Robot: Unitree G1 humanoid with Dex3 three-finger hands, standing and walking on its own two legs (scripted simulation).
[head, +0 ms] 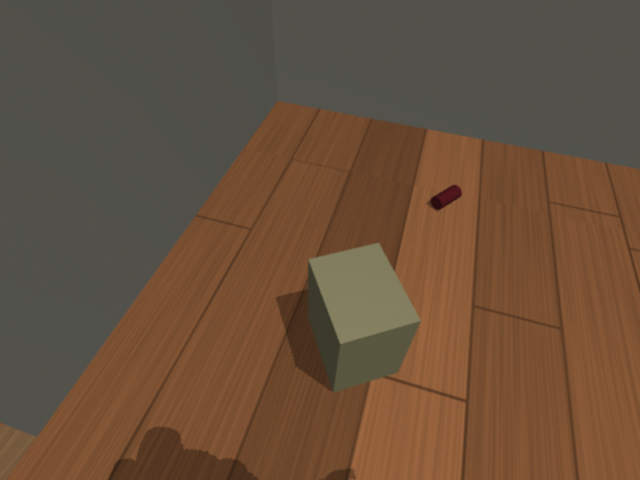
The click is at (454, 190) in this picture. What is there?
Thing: lying can
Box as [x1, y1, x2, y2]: [431, 185, 461, 209]
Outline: 460,189 456,185 452,185 432,197 431,204 433,207 439,209 460,196
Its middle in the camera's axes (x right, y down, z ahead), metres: +0.58 -0.21 +1.80
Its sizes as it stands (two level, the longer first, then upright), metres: 0.135 0.064 0.064
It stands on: the floor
